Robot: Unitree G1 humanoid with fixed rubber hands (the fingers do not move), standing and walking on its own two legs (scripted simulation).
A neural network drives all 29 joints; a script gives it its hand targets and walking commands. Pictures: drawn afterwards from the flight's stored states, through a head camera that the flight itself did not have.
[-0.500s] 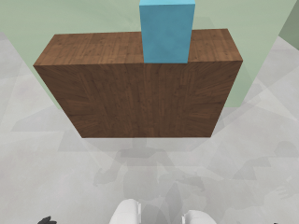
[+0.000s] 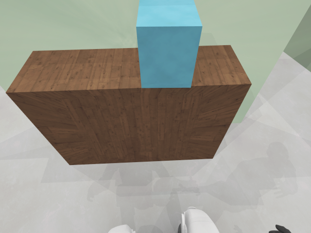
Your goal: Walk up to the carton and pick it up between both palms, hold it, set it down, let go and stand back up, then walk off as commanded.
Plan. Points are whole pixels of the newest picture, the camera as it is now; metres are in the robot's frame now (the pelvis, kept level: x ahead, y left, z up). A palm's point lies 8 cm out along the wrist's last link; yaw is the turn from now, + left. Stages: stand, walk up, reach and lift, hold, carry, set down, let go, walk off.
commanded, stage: walk up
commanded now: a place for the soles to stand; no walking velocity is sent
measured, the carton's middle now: (166, 45) +0.73 -0.04 +0.08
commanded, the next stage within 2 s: none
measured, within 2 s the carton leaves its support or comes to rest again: neither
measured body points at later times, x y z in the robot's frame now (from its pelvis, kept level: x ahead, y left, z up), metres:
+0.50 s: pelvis +0.10 +0.01 -0.01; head +0.13 +0.01 +0.44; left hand +0.15 +0.33 -0.13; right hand +0.19 -0.30 -0.14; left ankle +0.15 +0.13 -0.71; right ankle +0.12 -0.13 -0.71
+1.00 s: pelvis +0.12 +0.01 +0.02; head +0.15 +0.01 +0.47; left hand +0.21 +0.32 -0.10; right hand +0.25 -0.28 -0.11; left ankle +0.15 +0.13 -0.71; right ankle +0.12 -0.13 -0.71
